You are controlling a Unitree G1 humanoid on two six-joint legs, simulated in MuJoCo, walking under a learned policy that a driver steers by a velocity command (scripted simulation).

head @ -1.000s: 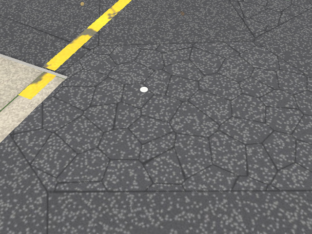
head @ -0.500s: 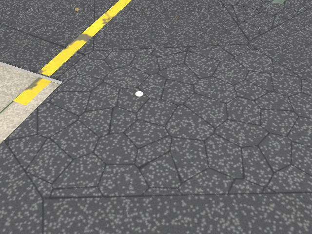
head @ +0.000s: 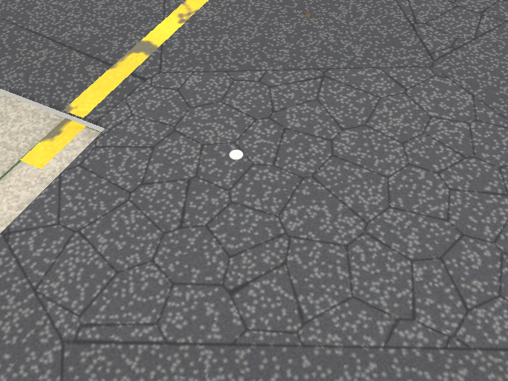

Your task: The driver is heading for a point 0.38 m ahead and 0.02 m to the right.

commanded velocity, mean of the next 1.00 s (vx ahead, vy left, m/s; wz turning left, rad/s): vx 0.02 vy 0.00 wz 0.00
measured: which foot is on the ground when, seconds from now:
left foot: down 0.00-1.00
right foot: down 0.00-0.04, up 0.06-0.26, down 0.28-1.00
